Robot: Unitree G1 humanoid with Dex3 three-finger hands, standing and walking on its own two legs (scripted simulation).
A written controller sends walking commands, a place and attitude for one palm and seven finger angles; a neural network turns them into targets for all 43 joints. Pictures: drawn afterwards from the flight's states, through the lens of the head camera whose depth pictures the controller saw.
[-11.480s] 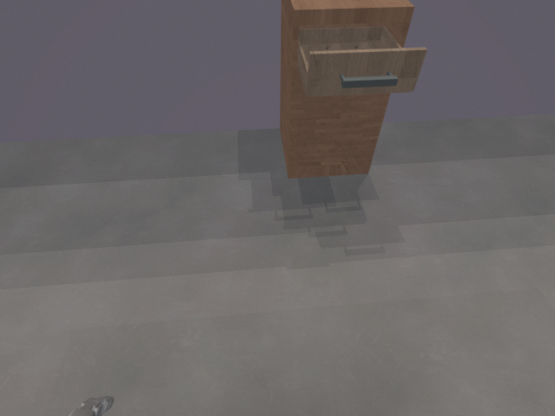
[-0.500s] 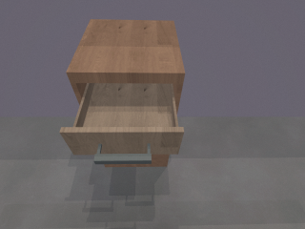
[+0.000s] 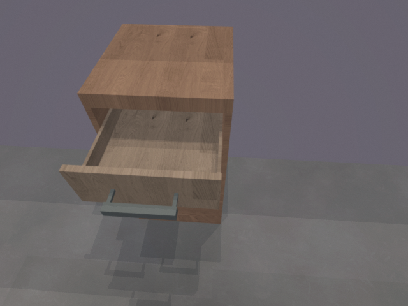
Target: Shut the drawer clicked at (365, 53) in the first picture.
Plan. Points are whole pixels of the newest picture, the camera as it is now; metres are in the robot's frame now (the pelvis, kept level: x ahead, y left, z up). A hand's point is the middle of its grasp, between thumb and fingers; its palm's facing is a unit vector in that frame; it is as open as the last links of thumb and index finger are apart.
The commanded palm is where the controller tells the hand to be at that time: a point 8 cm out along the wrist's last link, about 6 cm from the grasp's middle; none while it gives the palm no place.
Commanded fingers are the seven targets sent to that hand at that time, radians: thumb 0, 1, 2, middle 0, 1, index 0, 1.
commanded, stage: come to a stop and stand still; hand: left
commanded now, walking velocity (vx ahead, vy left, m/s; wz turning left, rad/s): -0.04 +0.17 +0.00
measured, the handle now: (141, 202) +0.36 +0.19 -0.08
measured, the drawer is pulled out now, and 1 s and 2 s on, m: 0.23 0.23 0.23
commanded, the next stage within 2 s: look again from close up in 1.10 s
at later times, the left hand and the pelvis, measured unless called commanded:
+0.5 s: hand out of the picture -0.04 +0.22 -0.17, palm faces +0.07 -0.98 -0.20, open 7.4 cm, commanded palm none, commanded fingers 0.00 0.90 0.90 -0.20 -0.30 -0.20 -0.30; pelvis -0.04 +0.04 +0.00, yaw +1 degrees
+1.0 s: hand out of the picture -0.07 +0.22 -0.17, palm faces +0.04 -0.99 -0.14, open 7.4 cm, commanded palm none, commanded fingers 0.00 0.90 0.90 -0.20 -0.30 -0.20 -0.30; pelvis -0.04 +0.08 +0.00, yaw +0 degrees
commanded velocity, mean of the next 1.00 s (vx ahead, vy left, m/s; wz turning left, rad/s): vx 0.00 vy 0.01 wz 0.00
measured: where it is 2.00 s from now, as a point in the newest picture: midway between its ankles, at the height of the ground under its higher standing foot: outside the picture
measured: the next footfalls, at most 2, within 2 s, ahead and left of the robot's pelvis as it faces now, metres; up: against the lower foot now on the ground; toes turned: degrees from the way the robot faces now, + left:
left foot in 0.38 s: +0.03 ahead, +0.13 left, +0.00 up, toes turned +3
